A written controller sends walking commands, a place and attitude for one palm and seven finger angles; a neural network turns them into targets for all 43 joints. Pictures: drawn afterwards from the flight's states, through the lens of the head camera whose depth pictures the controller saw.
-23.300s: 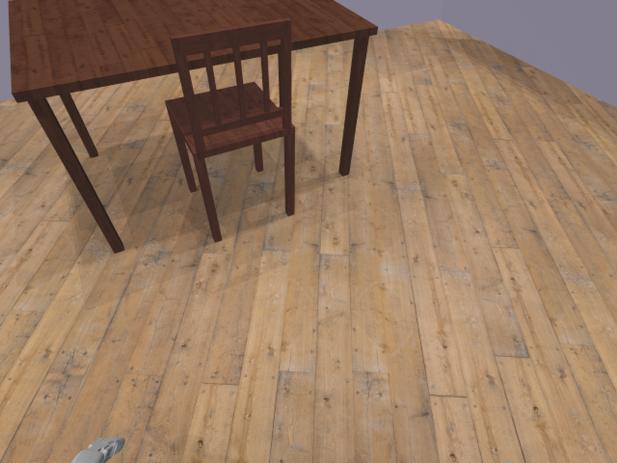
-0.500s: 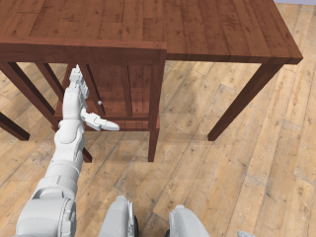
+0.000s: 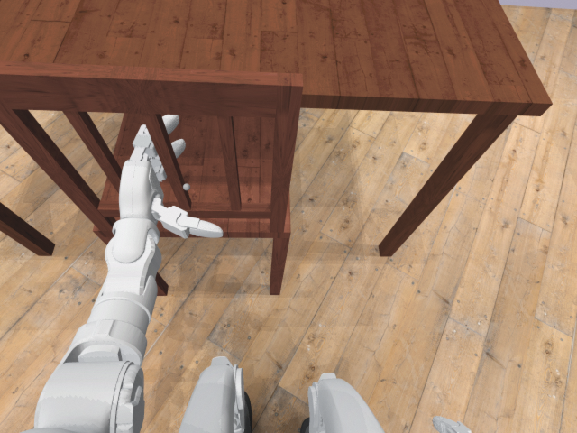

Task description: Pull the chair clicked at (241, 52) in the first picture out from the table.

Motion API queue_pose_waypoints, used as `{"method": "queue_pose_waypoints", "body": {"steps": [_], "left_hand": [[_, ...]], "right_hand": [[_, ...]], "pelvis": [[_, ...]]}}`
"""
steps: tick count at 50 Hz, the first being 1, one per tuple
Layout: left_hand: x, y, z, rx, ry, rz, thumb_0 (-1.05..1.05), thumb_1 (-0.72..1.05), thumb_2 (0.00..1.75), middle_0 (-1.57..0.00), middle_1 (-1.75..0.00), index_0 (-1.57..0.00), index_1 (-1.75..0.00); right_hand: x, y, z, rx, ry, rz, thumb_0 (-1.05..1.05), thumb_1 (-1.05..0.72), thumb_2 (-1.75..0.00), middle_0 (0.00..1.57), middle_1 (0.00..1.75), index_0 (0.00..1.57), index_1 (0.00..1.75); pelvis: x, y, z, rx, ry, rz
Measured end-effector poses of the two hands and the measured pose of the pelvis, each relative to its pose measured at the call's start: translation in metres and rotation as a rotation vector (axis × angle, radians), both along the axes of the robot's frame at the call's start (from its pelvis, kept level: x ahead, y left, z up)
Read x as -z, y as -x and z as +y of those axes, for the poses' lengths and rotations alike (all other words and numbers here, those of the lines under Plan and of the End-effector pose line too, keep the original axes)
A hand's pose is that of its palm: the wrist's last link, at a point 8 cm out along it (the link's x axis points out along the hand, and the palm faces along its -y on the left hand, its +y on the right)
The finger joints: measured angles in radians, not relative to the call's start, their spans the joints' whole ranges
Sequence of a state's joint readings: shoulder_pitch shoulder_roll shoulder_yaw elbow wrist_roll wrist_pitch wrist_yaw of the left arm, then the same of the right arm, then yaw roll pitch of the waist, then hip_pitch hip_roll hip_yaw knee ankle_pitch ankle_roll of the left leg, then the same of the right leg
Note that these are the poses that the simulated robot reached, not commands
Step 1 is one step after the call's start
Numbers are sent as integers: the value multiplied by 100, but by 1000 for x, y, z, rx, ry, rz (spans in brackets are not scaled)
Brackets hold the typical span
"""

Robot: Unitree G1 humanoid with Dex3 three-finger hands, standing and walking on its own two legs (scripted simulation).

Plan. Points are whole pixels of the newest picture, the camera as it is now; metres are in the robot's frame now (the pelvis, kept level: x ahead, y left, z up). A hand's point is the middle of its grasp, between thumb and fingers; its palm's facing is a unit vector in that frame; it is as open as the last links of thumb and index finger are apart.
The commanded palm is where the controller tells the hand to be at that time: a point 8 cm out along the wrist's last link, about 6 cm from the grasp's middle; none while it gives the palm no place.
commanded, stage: hook a spindle and tug to test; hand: left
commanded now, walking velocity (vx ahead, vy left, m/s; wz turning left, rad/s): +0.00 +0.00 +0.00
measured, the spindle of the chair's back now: (171, 166) +0.49 +0.16 +0.02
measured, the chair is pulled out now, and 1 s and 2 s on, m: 0.00 0.01 0.06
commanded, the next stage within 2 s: step backward, pulling the chair out in 1.18 s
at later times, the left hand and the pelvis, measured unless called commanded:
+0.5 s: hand (176, 180) +0.46 +0.15 +0.02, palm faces +0.01 -1.00 -0.02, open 6.4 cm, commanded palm +0.43 +0.19 +0.03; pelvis +0.01 +0.00 +0.00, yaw +0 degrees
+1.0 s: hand (183, 189) +0.44 +0.14 +0.03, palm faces +0.00 -1.00 -0.02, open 5.3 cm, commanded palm +0.40 +0.19 +0.03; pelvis +0.03 +0.01 +0.01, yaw -1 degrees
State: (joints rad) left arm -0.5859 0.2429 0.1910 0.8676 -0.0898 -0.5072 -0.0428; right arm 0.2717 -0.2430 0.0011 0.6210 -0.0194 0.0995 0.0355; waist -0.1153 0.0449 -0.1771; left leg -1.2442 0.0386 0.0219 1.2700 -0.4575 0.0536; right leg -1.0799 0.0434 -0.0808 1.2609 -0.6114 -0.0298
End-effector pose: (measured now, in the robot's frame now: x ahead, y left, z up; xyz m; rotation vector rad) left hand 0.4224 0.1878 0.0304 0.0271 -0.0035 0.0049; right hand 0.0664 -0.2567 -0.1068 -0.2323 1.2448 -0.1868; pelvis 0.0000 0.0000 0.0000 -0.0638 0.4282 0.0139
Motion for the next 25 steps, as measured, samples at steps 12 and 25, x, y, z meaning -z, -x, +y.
{"method": "queue_pose_waypoints", "body": {"steps": [12, 25], "left_hand": [[2, -9, 9, -5, -11, 10, -2, -20, 43, -41, -114, -40, -114], [4, -14, 16, -1, 5, 8, 0, 48, 72, -48, -141, -49, -142]], "right_hand": [[3, 8, -3, 11, 3, 27, 0, -90, -90, 20, 30, 20, 30], [-1, 4, -1, 17, 12, 29, 0, -90, -90, 20, 30, 20, 30]], "pelvis": [[3, -1, -2, 0, 2, 8], [1, -6, 2, 5, 7, 17]]}}
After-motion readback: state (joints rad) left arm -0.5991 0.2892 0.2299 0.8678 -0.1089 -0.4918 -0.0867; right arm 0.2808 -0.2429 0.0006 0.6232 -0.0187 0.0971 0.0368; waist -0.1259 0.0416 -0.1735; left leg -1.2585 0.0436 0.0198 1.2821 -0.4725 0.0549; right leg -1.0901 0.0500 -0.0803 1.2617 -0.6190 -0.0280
